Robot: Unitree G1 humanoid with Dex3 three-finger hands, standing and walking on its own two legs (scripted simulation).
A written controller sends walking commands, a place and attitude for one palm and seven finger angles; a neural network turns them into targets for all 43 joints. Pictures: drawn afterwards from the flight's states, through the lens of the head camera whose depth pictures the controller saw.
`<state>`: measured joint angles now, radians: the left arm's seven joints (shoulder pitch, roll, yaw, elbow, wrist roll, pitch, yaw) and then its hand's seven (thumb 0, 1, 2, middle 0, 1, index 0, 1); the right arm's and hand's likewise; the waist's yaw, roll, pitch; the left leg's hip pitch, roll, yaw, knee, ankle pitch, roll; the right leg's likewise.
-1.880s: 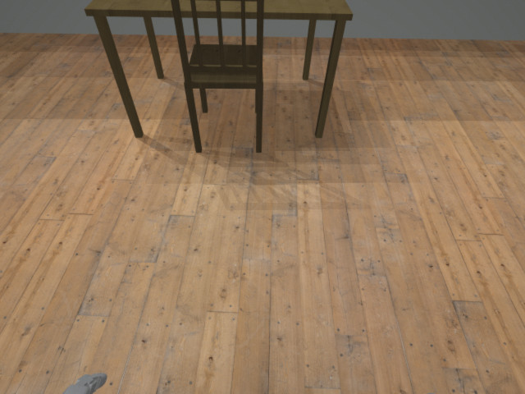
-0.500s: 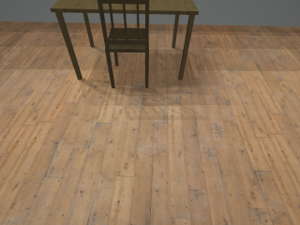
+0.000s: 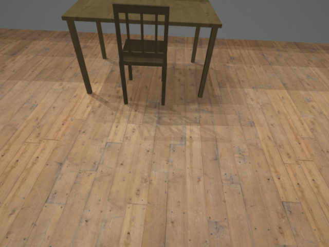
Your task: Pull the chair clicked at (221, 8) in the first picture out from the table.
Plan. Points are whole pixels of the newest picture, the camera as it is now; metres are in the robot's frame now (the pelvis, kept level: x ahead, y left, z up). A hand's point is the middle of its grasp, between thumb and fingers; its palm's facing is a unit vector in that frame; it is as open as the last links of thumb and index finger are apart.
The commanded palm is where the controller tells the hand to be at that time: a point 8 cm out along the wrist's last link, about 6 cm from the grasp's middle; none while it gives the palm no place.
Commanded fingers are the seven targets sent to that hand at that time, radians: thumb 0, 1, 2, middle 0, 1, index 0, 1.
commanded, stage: walk to a spot facing it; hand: left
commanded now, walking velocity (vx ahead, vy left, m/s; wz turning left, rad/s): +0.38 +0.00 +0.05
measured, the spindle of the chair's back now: (142, 34) +1.50 +0.24 -0.11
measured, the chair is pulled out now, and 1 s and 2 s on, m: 0.00 0.00 0.00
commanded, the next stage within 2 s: turn to face it in 1.44 s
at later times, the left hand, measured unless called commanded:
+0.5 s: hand (124, 192) +0.33 +0.15 -0.18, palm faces -0.09 -0.98 -0.17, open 7.4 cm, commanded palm none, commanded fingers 0.00 0.90 0.90 -0.20 -0.30 -0.20 -0.30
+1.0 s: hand (111, 189) +0.35 +0.20 -0.19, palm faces +0.11 -0.99 -0.12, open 7.3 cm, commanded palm none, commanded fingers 0.00 0.90 0.90 -0.20 -0.30 -0.20 -0.30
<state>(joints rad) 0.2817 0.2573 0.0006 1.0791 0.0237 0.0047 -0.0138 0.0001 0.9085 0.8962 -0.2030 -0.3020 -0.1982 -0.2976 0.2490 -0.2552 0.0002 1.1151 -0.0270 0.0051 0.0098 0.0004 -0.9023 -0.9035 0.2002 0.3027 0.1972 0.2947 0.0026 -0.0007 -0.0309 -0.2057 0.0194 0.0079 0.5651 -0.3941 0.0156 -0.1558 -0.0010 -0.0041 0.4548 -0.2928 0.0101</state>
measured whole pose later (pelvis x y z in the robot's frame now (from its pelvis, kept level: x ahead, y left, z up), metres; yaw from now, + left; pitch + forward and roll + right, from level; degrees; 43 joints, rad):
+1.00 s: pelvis +0.42 +0.04 -0.01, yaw +1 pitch -1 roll -2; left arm 0.41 0.18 0.04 1.13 0.02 -0.03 -0.01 0.00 0.92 0.90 -0.20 -0.30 -0.20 -0.30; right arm 0.14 -0.15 -0.04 0.99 -0.03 -0.08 0.02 0.00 -0.91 -0.90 0.20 0.30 0.20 0.29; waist 0.04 -0.04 0.06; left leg -0.37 0.07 0.16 0.65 -0.26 0.06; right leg -0.23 -0.06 -0.10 0.95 -0.49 0.00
